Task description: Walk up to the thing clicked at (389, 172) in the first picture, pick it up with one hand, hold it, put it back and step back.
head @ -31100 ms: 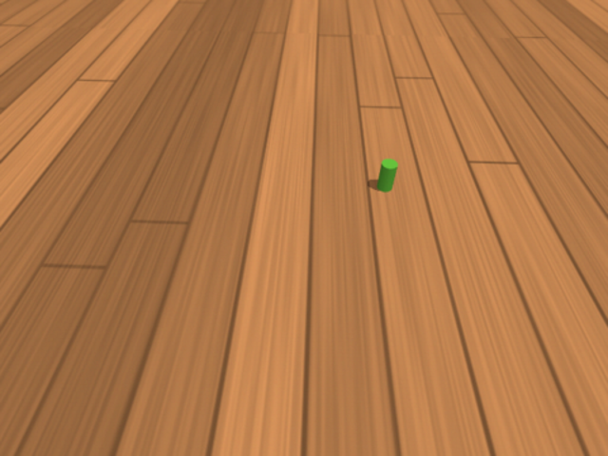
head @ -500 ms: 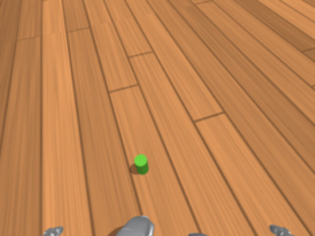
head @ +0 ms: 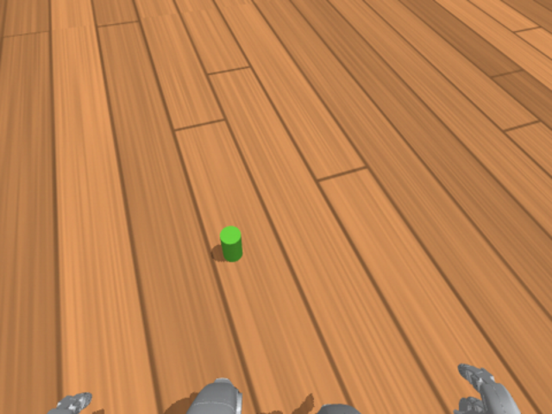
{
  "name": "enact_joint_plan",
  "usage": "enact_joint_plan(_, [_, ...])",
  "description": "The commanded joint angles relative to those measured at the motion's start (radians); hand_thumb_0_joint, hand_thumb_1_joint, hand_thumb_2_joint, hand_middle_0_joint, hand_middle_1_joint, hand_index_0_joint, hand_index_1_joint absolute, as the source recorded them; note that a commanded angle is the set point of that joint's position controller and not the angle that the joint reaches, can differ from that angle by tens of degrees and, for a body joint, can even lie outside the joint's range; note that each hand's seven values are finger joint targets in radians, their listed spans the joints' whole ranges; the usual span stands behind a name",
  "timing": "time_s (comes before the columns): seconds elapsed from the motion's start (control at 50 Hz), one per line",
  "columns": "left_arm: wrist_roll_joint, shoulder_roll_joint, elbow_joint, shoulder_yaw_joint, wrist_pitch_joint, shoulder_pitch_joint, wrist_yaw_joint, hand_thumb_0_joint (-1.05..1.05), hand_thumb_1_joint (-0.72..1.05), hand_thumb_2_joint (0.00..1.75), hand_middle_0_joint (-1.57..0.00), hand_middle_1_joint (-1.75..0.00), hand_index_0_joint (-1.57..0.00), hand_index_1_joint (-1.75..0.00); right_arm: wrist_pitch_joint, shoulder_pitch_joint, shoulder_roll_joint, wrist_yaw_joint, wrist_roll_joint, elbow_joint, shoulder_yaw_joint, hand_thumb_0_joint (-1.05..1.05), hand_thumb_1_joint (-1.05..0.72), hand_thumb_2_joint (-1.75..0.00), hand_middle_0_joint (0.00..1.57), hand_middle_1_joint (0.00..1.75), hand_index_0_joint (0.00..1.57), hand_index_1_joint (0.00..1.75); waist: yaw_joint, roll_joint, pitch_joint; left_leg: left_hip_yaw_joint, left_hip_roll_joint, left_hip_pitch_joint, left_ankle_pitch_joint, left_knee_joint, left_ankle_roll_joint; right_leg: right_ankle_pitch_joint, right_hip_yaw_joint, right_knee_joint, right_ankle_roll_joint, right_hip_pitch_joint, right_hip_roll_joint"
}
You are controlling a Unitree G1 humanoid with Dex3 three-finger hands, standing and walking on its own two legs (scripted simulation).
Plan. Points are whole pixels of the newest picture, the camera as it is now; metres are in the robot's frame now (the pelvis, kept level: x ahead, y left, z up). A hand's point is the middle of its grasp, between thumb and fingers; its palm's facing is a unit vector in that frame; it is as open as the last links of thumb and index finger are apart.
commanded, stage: step back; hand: left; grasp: from the side
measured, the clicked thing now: (231, 244) +0.71 +0.17 -0.68
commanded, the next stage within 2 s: stand in 1.86 s
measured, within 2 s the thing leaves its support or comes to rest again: neither
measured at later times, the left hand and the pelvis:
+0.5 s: hand out of the picture -0.06 +0.25 -0.14, palm faces +0.06 -0.93 -0.37, open 7.4 cm; pelvis -0.17 -0.02 +0.01, yaw +4 degrees
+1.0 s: hand out of the picture -0.29 +0.22 -0.13, palm faces +0.10 -0.90 -0.43, open 7.4 cm; pelvis -0.32 -0.07 +0.00, yaw +6 degrees
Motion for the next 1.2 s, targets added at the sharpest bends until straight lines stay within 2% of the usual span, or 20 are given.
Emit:
enact_joint_plan(0.0, [0.017, 0.165, -0.006, 0.063, -0.041, 0.187, 0.0, 0.0, 0.9, 0.9, -0.2, -0.3, -0.2, -0.3, 0.008, 0.001, -0.265, -0.01, 0.013, -0.064, -0.078, 0.0, -0.9, -0.9, 0.2, 0.3, 0.2, 0.3, 0.033, 0.174, -0.273, -0.182, 0.113, 0.042, 0.002, -0.068, 0.113, 0.166, -0.037, -0.385, -0.052, 0.186, -0.023])
enact_joint_plan(0.04, [0.029, 0.361, -0.076, 0.107, -0.039, 0.055, -0.001, 0.0, 0.9, 0.9, -0.2, -0.3, -0.2, -0.3, 0.009, -0.025, -0.193, -0.026, 0.02, -0.09, -0.069, 0.0, -0.9, -0.9, 0.2, 0.3, 0.2, 0.3, 0.061, -0.273, -0.168, -0.093, -0.153, -0.141, -0.412, 0.382, -0.009, 0.065, 0.483, -0.546, -0.294, -0.075, -0.438])
enact_joint_plan(0.06, [0.024, 0.356, -0.109, 0.101, -0.046, -0.022, 0.007, 0.0, 0.9, 0.9, -0.2, -0.3, -0.2, -0.3, 0.012, -0.031, -0.236, -0.031, 0.017, -0.079, -0.085, 0.0, -0.9, -0.9, 0.2, 0.3, 0.2, 0.3, 0.037, -0.209, -0.095, -0.183, -0.104, -0.087, -0.398, 0.529, -0.019, 0.067, 0.505, -0.57, -0.326, -0.221, -0.472])
enact_joint_plan(0.12, [0.031, 0.232, -0.122, 0.069, -0.052, -0.155, 0.021, 0.0, 0.9, 0.9, -0.2, -0.3, -0.2, -0.3, 0.001, 0.089, -0.213, -0.02, 0.03, -0.015, -0.072, 0.0, -0.9, -0.9, 0.2, 0.3, 0.2, 0.3, -0.047, -0.127, -0.104, -0.143, -0.165, -0.035, -0.267, 0.587, -0.003, 0.369, 0.139, -0.411, -0.213, -0.161, -0.26])
enact_joint_plan(0.28, [0.008, 0.206, -0.129, 0.043, -0.021, -0.062, 0.026, 0.0, 0.9, 0.9, -0.2, -0.3, -0.2, -0.3, -0.024, 0.173, -0.175, -0.014, 0.007, 0.021, -0.064, 0.0, -0.9, -0.9, 0.2, 0.3, 0.2, 0.3, -0.01, -0.122, -0.229, 0.028, -0.098, 0.132, -0.036, -0.237, 0.009, 0.566, 0.066, -0.132, -0.145, 0.153, -0.213])
enact_joint_plan(0.32, [-0.002, 0.119, -0.135, 0.019, -0.009, 0.015, 0.019, 0.0, 0.9, 0.9, -0.2, -0.3, -0.2, -0.3, -0.031, 0.122, -0.308, -0.018, -0.018, 0.003, -0.097, 0.0, -0.9, -0.9, 0.2, 0.3, 0.2, 0.3, 0.034, 0.172, -0.227, -0.442, 0.229, 0.308, 0.231, -0.278, 0.132, 0.092, -0.029, 0.105, -0.044, -0.205, -0.021])
enact_joint_plan(0.34, [-0.006, 0.172, -0.142, 0.04, -0.009, -0.069, 0.036, 0.0, 0.9, 0.9, -0.2, -0.3, -0.2, -0.3, -0.029, 0.11, -0.41, -0.01, -0.003, -0.018, -0.11, 0.0, -0.9, -0.9, 0.2, 0.3, 0.2, 0.3, -0.037, 0.264, -0.224, -0.592, 0.372, 0.142, 0.333, -0.302, 0.296, -0.208, 0.028, 0.276, -0.021, -0.171, 0.037])
enact_joint_plan(0.36, [0.002, 0.191, -0.123, 0.049, -0.005, -0.106, 0.04, 0.0, 0.9, 0.9, -0.2, -0.3, -0.2, -0.3, -0.034, 0.09, -0.368, -0.015, -0.007, -0.006, -0.109, 0.0, -0.9, -0.9, 0.2, 0.3, 0.2, 0.3, -0.036, 0.168, -0.188, -0.548, 0.351, 0.053, 0.314, -0.297, 0.298, -0.184, 0.124, 0.412, -0.027, -0.14, 0.046])
enact_joint_plan(0.42, [-0.013, 0.179, -0.079, 0.047, -0.001, 0.001, 0.031, 0.0, 0.9, 0.9, -0.2, -0.3, -0.2, -0.3, -0.033, -0.008, -0.274, -0.028, -0.007, -0.019, -0.071, 0.0, -0.9, -0.9, 0.2, 0.3, 0.2, 0.3, 0.037, 0.139, -0.175, -0.276, 0.219, 0.092, 0.343, -0.223, 0.223, -0.048, 0.113, 0.523, -0.028, -0.169, 0.059])
enact_joint_plan(0.56, [0.006, 0.159, -0.081, 0.039, -0.015, -0.002, 0.009, 0.0, 0.9, 0.9, -0.2, -0.3, -0.2, -0.3, -0.011, 0.061, -0.28, -0.023, -0.012, -0.03, -0.083, 0.0, -0.9, -0.9, 0.2, 0.3, 0.2, 0.3, -0.027, 0.2, -0.232, -0.261, 0.214, 0.271, 0.233, -0.19, 0.242, -0.066, -0.014, 0.076, 0.012, -0.125, 0.001])
enact_joint_plan(0.64, [0.01, 0.154, 0.018, 0.046, -0.028, 0.181, 0.001, 0.0, 0.9, 0.9, -0.2, -0.3, -0.2, -0.3, 0.017, 0.001, -0.287, -0.014, 0.001, -0.039, -0.079, 0.0, -0.9, -0.9, 0.2, 0.3, 0.2, 0.3, 0.039, 0.215, -0.292, -0.177, 0.136, 0.109, 0.013, -0.125, 0.132, 0.119, -0.114, -0.368, -0.047, 0.149, 0.004])
enact_joint_plan(0.68, [0.036, 0.312, -0.019, 0.093, -0.033, 0.125, 0.001, 0.0, 0.9, 0.9, -0.2, -0.3, -0.2, -0.3, 0.006, -0.02, -0.164, -0.017, 0.011, -0.081, -0.049, 0.0, -0.9, -0.9, 0.2, 0.3, 0.2, 0.3, 0.054, -0.207, -0.19, -0.063, -0.14, -0.242, -0.334, 0.175, 0.008, -0.006, 0.37, -0.491, -0.183, 0.118, -0.309])
enact_joint_plan(0.7, [0.037, 0.388, -0.061, 0.103, -0.034, 0.038, 0.01, 0.0, 0.9, 0.9, -0.2, -0.3, -0.2, -0.3, 0.009, -0.052, -0.204, -0.033, 0.006, -0.078, -0.07, 0.0, -0.9, -0.9, 0.2, 0.3, 0.2, 0.3, 0.087, -0.256, -0.134, -0.147, -0.11, -0.163, -0.416, 0.411, -0.024, -0.002, 0.545, -0.566, -0.332, -0.139, -0.493])
enact_joint_plan(0.76, [0.035, 0.244, -0.08, 0.057, -0.06, -0.125, 0.022, 0.0, 0.9, 0.9, -0.2, -0.3, -0.2, -0.3, 0.002, 0.045, -0.216, -0.023, 0.021, -0.004, -0.066, 0.0, -0.9, -0.9, 0.2, 0.3, 0.2, 0.3, -0.036, -0.061, -0.097, -0.163, -0.15, -0.098, -0.257, 0.541, -0.011, 0.273, 0.168, -0.409, -0.218, -0.135, -0.283])
enact_joint_plan(0.88, [0.043, 0.255, -0.031, 0.066, -0.079, 0.023, 0.011, 0.0, 0.9, 0.9, -0.2, -0.3, -0.2, -0.3, -0.023, 0.017, -0.192, 0.006, -0.005, 0.018, -0.061, 0.0, -0.9, -0.9, 0.2, 0.3, 0.2, 0.3, 0.073, -0.167, -0.138, -0.034, -0.075, -0.07, -0.333, 0.135, -0.02, -0.089, 0.183, -0.423, -0.199, 0.112, -0.266])
enact_joint_plan(0.94, [0.027, 0.247, -0.029, 0.046, -0.064, -0.007, 0.0, 0.0, 0.9, 0.9, -0.2, -0.3, -0.2, -0.3, -0.045, 0.101, -0.177, 0.01, -0.001, 0.086, -0.068, 0.0, -0.9, -0.9, 0.2, 0.3, 0.2, 0.3, 0.011, -0.138, -0.143, 0.022, -0.09, 0.237, -0.206, -0.259, 0.012, -0.064, 0.128, -0.367, -0.161, -0.031, -0.247])
enact_joint_plan(1.0, [0.002, 0.178, -0.01, 0.026, -0.067, -0.053, 0.0, 0.0, 0.9, 0.9, -0.2, -0.3, -0.2, -0.3, -0.061, 0.113, -0.339, 0.009, -0.014, 0.102, -0.098, 0.0, -0.9, -0.9, 0.2, 0.3, 0.2, 0.3, -0.033, 0.189, -0.128, -0.579, 0.271, 0.201, -0.668, -0.436, 0.22, -0.117, -0.083, -0.014, -0.024, -0.246, -0.065])
enact_joint_plan(1.02, [0.011, 0.218, -0.003, 0.038, -0.073, -0.057, -0.003, 0.0, 0.9, 0.9, -0.2, -0.3, -0.2, -0.3, -0.066, 0.064, -0.333, 0.014, -0.01, 0.089, -0.1, 0.0, -0.9, -0.9, 0.2, 0.3, 0.2, 0.3, -0.016, 0.147, -0.068, -0.562, 0.284, 0.112, -0.659, -0.452, 0.249, -0.089, -0.035, 0.057, -0.028, -0.19, -0.089])
enact_joint_plan(1.14, [0.008, 0.154, 0.095, 0.032, -0.098, 0.065, -0.013, 0.0, 0.9, 0.9, -0.2, -0.3, -0.2, -0.3, -0.052, -0.005, -0.23, 0.023, -0.004, 0.093, -0.06, 0.0, -0.9, -0.9, 0.2, 0.3, 0.2, 0.3, 0.04, 0.17, -0.114, -0.207, 0.107, 0.007, -0.399, -0.294, 0.11, 0.124, -0.129, -0.297, -0.033, 0.144, -0.021])
enact_joint_plan(1.18, [0.024, 0.199, 0.104, 0.046, -0.107, 0.087, 0.0, 0.0, 0.9, 0.9, -0.2, -0.3, -0.2, -0.3, -0.036, 0.029, -0.163, 0.02, 0.005, 0.09, -0.044, 0.0, -0.9, -0.9, 0.2, 0.3, 0.2, 0.3, 0.055, 0.004, -0.11, -0.119, 0.012, -0.136, -0.414, -0.092, 0.046, -0.01, 0.07, -0.443, -0.067, 0.247, -0.098])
